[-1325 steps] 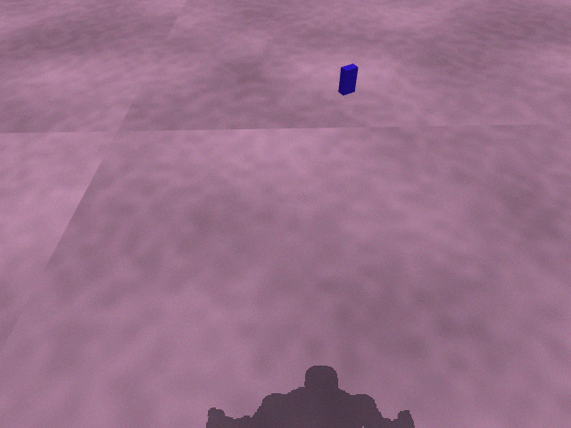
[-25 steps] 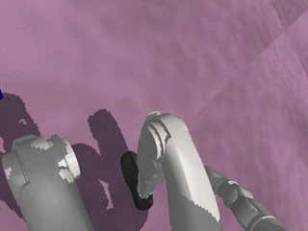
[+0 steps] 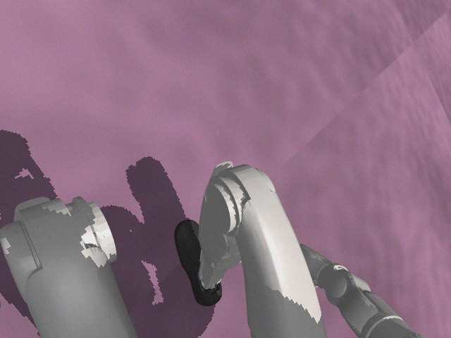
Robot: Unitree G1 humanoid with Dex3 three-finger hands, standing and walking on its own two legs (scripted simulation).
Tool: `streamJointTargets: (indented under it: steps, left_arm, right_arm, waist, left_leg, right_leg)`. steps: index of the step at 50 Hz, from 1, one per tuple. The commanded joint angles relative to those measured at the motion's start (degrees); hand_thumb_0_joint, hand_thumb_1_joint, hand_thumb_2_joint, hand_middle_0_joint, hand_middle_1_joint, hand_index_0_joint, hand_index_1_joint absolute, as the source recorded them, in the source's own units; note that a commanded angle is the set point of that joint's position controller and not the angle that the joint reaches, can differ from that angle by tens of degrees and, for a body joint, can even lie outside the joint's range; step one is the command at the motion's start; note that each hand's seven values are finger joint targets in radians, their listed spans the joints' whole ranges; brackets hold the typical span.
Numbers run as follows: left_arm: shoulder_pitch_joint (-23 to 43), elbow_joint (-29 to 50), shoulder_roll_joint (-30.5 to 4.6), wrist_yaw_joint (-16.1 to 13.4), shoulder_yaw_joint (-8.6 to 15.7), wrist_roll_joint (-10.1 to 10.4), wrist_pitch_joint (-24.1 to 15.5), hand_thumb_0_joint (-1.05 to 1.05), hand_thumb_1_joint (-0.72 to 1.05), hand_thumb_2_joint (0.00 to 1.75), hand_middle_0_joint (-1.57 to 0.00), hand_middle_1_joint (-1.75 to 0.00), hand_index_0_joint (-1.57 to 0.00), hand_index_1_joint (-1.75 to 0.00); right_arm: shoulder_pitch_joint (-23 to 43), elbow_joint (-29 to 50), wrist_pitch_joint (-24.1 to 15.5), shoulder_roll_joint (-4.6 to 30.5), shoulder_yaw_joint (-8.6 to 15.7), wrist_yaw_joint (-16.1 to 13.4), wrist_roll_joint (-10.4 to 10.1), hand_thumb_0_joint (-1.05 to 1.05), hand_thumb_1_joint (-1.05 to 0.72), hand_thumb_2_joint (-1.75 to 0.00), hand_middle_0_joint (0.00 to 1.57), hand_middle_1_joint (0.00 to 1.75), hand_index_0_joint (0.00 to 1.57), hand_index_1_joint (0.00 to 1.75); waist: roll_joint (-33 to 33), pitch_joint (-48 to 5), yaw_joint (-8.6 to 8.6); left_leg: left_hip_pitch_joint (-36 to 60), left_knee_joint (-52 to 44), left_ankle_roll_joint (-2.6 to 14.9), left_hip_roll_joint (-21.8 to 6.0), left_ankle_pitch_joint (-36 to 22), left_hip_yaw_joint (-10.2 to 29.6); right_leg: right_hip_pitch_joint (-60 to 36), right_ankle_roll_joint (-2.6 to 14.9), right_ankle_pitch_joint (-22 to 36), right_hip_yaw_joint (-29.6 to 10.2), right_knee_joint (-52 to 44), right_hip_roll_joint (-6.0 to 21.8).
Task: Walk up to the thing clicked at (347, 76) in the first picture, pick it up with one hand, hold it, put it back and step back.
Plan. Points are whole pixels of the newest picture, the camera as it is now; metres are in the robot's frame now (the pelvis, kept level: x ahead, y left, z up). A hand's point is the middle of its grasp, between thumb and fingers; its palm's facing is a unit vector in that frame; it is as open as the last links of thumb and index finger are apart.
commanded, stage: withdraw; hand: left
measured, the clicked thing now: out of the picture +0.45 +0.30 -0.20
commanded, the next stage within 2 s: rise in 0.34 s
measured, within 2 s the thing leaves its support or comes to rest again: neither
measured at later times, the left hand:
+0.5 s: hand out of the picture +0.40 +0.41 -0.07, palm faces +0.53 -0.85 -0.05, open 17.6 cm
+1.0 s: hand out of the picture +0.29 +0.37 +0.06, palm faces +0.33 -0.81 -0.48, open 17.6 cm
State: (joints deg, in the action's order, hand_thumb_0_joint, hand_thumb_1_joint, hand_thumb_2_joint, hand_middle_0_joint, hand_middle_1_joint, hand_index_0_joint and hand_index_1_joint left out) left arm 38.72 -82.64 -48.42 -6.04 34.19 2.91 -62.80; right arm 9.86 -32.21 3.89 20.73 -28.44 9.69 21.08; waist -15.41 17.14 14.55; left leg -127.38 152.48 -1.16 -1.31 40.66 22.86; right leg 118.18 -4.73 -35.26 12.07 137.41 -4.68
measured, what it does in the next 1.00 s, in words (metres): rises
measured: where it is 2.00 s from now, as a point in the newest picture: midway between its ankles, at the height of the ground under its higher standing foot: (148, 309)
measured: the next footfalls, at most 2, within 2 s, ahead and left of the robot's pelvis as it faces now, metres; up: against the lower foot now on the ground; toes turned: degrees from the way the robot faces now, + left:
none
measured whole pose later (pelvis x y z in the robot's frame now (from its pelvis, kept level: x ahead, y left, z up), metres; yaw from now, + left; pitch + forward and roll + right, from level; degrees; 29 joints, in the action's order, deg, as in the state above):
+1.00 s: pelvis +0.01 -0.02 +0.14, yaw +11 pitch +33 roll -6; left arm 12.2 -29.9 -30.3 -0.5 21.0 -3.5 -5.9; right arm -5.7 -32.2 10.1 14.7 -0.6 2.1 -1.5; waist 0.5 -7.9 3.0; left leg -116.1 119.9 -0.5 -3.2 37.1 5.7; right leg 112.8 -2.6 -36.6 1.6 116.4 0.7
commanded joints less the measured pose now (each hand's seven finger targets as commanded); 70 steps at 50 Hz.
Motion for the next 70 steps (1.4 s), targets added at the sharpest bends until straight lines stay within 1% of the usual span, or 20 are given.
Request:
streamJointTargets:
  steps: [1, 3, 7, 10, 16, 17, 20, 21, 23, 24, 26, 30, 31, 36, 40, 47, 49, 53, 63, 70]
  left_arm:
    - [10.1, 7.7, -10.6, 0.9, -0.4, 0.4, -4.1, 0.0, -0.58, 0.12, -0.07, -0.08, -0.08, -0.08]
    - [11.2, 13.3, -16.4, 0.9, 3.3, 0.4, -4.4, 0.0, -0.59, 0.11, -0.07, -0.07, -0.07, -0.07]
    - [10.6, 17.9, -15.0, 2.7, 3.9, 0.8, -1.9, 0.0, -0.56, 0.11, -0.06, -0.07, -0.06, -0.06]
    - [12.2, 26.2, -20.1, 4.1, 6.8, 0.7, 1.0, 0.0, -0.61, 0.09, -0.06, -0.06, -0.07, -0.06]
    - [4.6, 21.6, -7.2, 12.0, -0.5, 3.6, 11.4, 0.0, -0.61, 0.05, -0.06, -0.06, -0.07, -0.04]
    - [9.8, 27.6, -9.8, 12.5, 0.8, 4.4, 11.9, 0.0, -0.61, 0.04, -0.04, -0.05, -0.07, -0.03]
    - [9.7, 22.4, -3.4, 15.1, -2.5, 6.2, 14.5, 0.0, -0.6, 0.03, -0.03, -0.05, -0.07, -0.03]
    - [12.1, 25.3, -6.2, 15.2, -1.2, 6.0, 14.5, 0.0, -0.58, 0.04, -0.03, -0.05, -0.06, -0.03]
    - [13.1, 25.6, -6.9, 15.3, -1.4, 4.7, 14.9, 0.0, -0.5, 0.02, -0.04, 0.0, -0.03, 0.0]
    - [10.2, 25.5, -17.0, 13.3, 1.0, -3.4, 19.1, 0.0, -0.51, 0.05, -0.07, -0.04, -0.06, -0.04]
    - [11.0, 23.0, -8.3, 12.5, -2.7, -3.1, 23.1, 0.0, -0.54, 0.06, -0.07, -0.04, -0.06, -0.05]
    - [10.6, 34.0, -20.6, 10.0, 4.4, -6.6, 28.9, 0.0, -0.59, 0.07, -0.1, -0.07, -0.08, -0.09]
    - [11.8, 36.8, -20.3, 9.9, 3.7, -7.2, 30.2, 0.0, -0.55, 0.06, -0.05, -0.06, -0.05, -0.06]
    - [1.0, 40.3, -9.8, 8.5, -0.1, -7.9, 38.9, 0.0, -0.57, 0.04, -0.05, -0.05, -0.05, -0.05]
    - [-6.8, 48.6, 0.1, 7.8, -6.7, -7.1, 45.5, 0.0, -0.58, 0.04, -0.05, -0.05, -0.05, -0.05]
    - [-17.7, 67.0, 0.3, 4.2, -8.1, -5.6, 54.3, 0.0, -0.59, 0.03, -0.05, -0.05, -0.04, -0.05]
    - [-23.5, 64.7, 4.5, 3.5, -10.4, -5.5, 56.7, 0.0, -0.61, 0.02, -0.04, -0.04, -0.04, -0.04]
    - [-23.0, 72.0, 3.7, 1.3, -10.0, -5.1, 58.7, 0.0, -0.61, 0.01, -0.04, -0.04, -0.04, -0.04]
    - [-37.7, 68.2, 18.5, -1.4, -20.0, -3.6, 65.2, 0.0, -0.61, 0.0, -0.04, -0.04, -0.04, -0.04]
    - [-44.3, 74.9, 20.9, -3.8, -22.8, -3.0, 69.5, 0.0, -0.61, 0.01, -0.04, -0.04, -0.04, -0.04]
  right_arm:
    - [-1.5, 0.4, 0.3, 20.5, 6.9, -1.7, -0.1, 0.0, -0.89, -0.9, 0.2, 0.3, 0.2, 0.3]
    - [-2.5, 0.1, 0.5, 20.5, 7.1, -1.8, -0.2, 0.0, -0.89, -0.9, 0.2, 0.3, 0.2, 0.3]
    - [-4.1, -0.2, 0.6, 20.0, 9.0, -2.0, -1.0, 0.0, -0.89, -0.9, 0.2, 0.3, 0.2, 0.3]
    - [-5.3, 0.6, 1.2, 20.2, 11.0, -2.6, -2.2, 0.0, -0.89, -0.9, 0.2, 0.3, 0.2, 0.3]
    - [-9.7, -0.6, 1.6, 18.0, 14.1, -3.6, -6.4, 0.0, -0.89, -0.89, 0.2, 0.3, 0.2, 0.3]
    - [-10.9, -0.8, 1.4, 18.0, 14.7, -3.8, -7.0, 0.0, -0.88, -0.89, 0.2, 0.3, 0.2, 0.3]
    - [-10.5, 0.1, 0.8, 17.4, 15.7, -4.1, -8.6, 0.0, -0.86, -0.89, 0.2, 0.3, 0.2, 0.3]
    - [-11.0, -0.2, 0.8, 17.4, 16.2, -4.2, -8.9, 0.0, -0.85, -0.89, 0.2, 0.3, 0.2, 0.3]
    - [-11.3, -0.3, 0.9, 16.9, 17.1, -4.2, -9.1, 0.0, -0.79, -0.88, 0.2, 0.3, 0.2, 0.3]
    - [-13.4, -1.9, 1.5, 15.7, 20.7, -4.3, -11.4, 0.0, -0.87, -0.91, 0.2, 0.3, 0.2, 0.3]
    - [-13.9, 0.3, 2.2, 15.5, 21.7, -4.1, -12.5, 0.0, -0.94, -0.92, 0.2, 0.3, 0.2, 0.3]
    - [-17.3, -1.0, 4.0, 14.0, 23.9, -4.3, -14.2, 0.0, -1.0, -0.93, 0.2, 0.3, 0.2, 0.3]
    - [-17.7, -0.8, 4.4, 13.2, 24.3, -4.3, -14.5, 0.0, -0.92, -0.9, 0.2, 0.3, 0.2, 0.3]
    - [-19.4, 0.4, 4.8, 11.2, 28.5, -5.0, -17.3, 0.0, -0.9, -0.9, 0.2, 0.3, 0.2, 0.3]
    - [-20.2, 2.6, 4.9, 9.3, 31.7, -5.8, -19.7, 0.0, -0.9, -0.9, 0.2, 0.3, 0.2, 0.3]
    - [-19.5, 6.7, 4.3, 6.7, 33.3, -9.0, -22.7, 0.0, -0.9, -0.9, 0.2, 0.3, 0.2, 0.3]
    - [-18.8, 8.0, 3.6, 5.7, 33.1, -10.2, -23.1, 0.0, -0.9, -0.9, 0.2, 0.3, 0.2, 0.3]
    - [-19.0, 8.4, 2.2, 4.5, 32.9, -12.7, -23.6, 0.0, -0.9, -0.9, 0.2, 0.3, 0.2, 0.3]
    - [-20.0, 8.9, -2.4, 1.3, 31.8, -16.0, -23.6, 0.0, -0.9, -0.9, 0.2, 0.3, 0.2, 0.3]
    - [-21.8, 9.5, -4.8, -0.1, 31.0, -17.9, -23.7, 0.0, -0.9, -0.9, 0.2, 0.3, 0.2, 0.3]
  waist:
    - [31.2, -31.0, 4.91]
    - [33.7, -34.9, 2.97]
    - [37.2, -37.6, 2.33]
    - [41.8, -42.2, -0.08]
    - [35.2, -37.8, 0.72]
    - [34.7, -38.7, 0.47]
    - [29.2, -36.3, 1.65]
    - [30.4, -37.2, 0.61]
    - [32.4, -39.2, -0.36]
    - [38.3, -47.6, -5.13]
    - [39.1, -48.3, -3.13]
    - [41.1, -53.7, -7.86]
    - [41.6, -54.7, -7.75]
    - [37.7, -55.6, -9.41]
    - [30.1, -58.9, -9.58]
    - [22.1, -61.7, -12.08]
    - [21.6, -59.4, -11.66]
    - [23.6, -59.3, -12.67]
    - [19.3, -49.1, -11.55]
    - [19.9, -47.2, -12.6]
  left_leg:
    - [21.9, -19.6, -0.61, -3.9, -5.7, -6.2]
    - [23.0, -19.5, -0.61, -3.8, -7.2, -7.0]
    - [25.8, -20.9, -1.14, -3.9, -9.3, -7.7]
    - [28.7, -23.0, -1.6, -3.9, -10.4, -8.3]
    - [22.5, -24.4, -0.3, -3.1, -7.0, -9.4]
    - [21.3, -24.3, 0.04, -3.0, -6.1, -9.7]
    - [18.9, -24.8, 0.78, -2.7, -1.7, -9.2]
    - [19.9, -25.3, 0.64, -2.7, -1.6, -9.0]
    - [21.4, -26.2, 0.34, -2.4, -1.2, -9.1]
    - [29.3, -29.5, 0.12, -2.2, -4.7, -11.4]
    - [29.2, -31.3, -0.29, -2.5, -4.8, -11.4]
    - [31.9, -31.7, 0.09, -1.9, -9.8, -14.3]
    - [33.2, -32.2, 0.16, -1.8, -10.4, -14.9]
    - [32.8, -37.8, 0.83, -1.2, -7.1, -16.1]
    - [33.7, -41.7, 1.89, -0.7, -5.9, -17.1]
    - [37.6, -51.2, 2.93, -0.3, -1.7, -19.5]
    - [39.6, -54.3, 3.01, -0.3, -1.1, -19.6]
    - [48.9, -61.0, 2.74, -0.5, -1.9, -19.5]
    - [62.6, -73.6, 2.5, 0.1, -13.1, -21.8]
    - [75.7, -83.7, 1.92, 0.0, -21.5, -22.1]
  right_leg:
    - [-13.9, 4.51, 7.7, 8.1, -8.9, -1.6]
    - [-15.9, 4.73, 8.8, 7.5, -8.6, -1.7]
    - [-15.0, 5.14, 9.9, 6.6, -8.4, -1.3]
    - [-14.4, 5.57, 10.2, 5.6, -8.2, -0.8]
    - [-10.0, 5.7, 7.9, 4.4, -10.5, -0.3]
    - [-9.5, 5.77, 7.3, 4.2, -10.6, -0.2]
    - [-7.2, 5.55, 4.3, 4.1, -11.8, 0.2]
    - [-6.6, 5.66, 4.0, 3.9, -11.4, 0.4]
    - [-5.3, 5.95, 3.0, 3.5, -10.5, 0.7]
    - [-6.5, 6.44, 3.8, 1.9, -12.3, 1.4]
    - [-4.7, 6.53, 4.1, 1.4, -12.2, 1.7]
    - [-7.0, 6.96, 5.7, -1.0, -13.5, 1.9]
    - [-6.7, 7.05, 5.8, -1.5, -14.1, 1.9]
    - [-6.6, 7.35, 3.7, -2.8, -17.9, 2.3]
    - [-10.7, 7.13, 2.7, -4.5, -24.5, 2.6]
    - [-25.7, 6.25, -1.1, -8.1, -37.8, 3.1]
    - [-28.3, 6.23, -1.5, -8.6, -40.7, 3.4]
    - [-33.7, 6.34, -1.0, -9.7, -46.4, 3.8]
    - [-52.0, 5.88, 8.5, -10.3, -62.8, 4.6]
    - [-65.9, 5.61, 16.6, -10.3, -72.4, 4.8]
